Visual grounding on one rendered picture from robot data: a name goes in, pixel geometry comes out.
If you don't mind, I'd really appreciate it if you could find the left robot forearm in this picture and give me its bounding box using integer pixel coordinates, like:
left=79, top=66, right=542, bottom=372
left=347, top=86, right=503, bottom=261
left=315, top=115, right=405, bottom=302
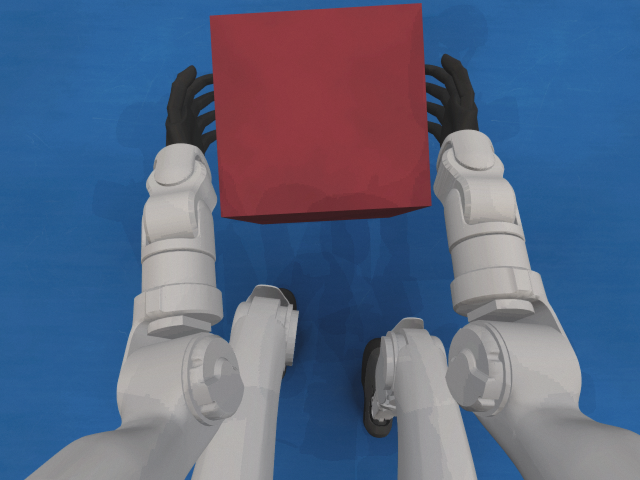
left=117, top=143, right=223, bottom=413

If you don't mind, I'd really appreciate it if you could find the robot left upper arm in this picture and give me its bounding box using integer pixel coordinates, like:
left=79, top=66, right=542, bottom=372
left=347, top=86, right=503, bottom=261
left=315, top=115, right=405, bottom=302
left=25, top=332, right=244, bottom=480

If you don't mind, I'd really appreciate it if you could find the robot left foot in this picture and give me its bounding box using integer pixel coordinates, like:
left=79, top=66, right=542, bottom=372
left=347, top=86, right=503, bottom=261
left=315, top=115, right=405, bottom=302
left=279, top=288, right=297, bottom=379

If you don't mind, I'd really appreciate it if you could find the carton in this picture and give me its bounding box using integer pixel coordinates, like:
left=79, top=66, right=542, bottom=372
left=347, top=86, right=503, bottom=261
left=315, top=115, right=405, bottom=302
left=210, top=3, right=432, bottom=224

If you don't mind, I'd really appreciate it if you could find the robot right upper arm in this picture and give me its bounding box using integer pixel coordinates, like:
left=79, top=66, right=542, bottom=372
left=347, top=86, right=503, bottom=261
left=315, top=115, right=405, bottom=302
left=445, top=320, right=640, bottom=480

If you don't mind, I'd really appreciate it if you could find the robot foot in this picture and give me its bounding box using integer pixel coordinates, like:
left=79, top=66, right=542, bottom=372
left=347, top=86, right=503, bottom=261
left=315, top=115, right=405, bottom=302
left=361, top=338, right=393, bottom=438
left=279, top=288, right=297, bottom=379

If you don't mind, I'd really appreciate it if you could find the right robot hand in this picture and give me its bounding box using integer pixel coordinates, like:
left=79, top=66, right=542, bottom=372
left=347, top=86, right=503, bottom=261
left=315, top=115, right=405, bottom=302
left=425, top=54, right=479, bottom=148

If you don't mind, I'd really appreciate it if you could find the robot right foot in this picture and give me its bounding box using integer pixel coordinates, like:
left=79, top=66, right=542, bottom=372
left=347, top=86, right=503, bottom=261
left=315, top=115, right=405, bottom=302
left=361, top=338, right=393, bottom=438

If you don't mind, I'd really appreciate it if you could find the right robot forearm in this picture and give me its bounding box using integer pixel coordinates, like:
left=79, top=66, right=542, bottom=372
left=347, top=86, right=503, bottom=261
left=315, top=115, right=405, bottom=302
left=433, top=130, right=582, bottom=392

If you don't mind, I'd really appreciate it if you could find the left robot hand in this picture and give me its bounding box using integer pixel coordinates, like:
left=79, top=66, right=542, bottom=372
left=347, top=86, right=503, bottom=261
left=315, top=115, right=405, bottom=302
left=165, top=65, right=217, bottom=156

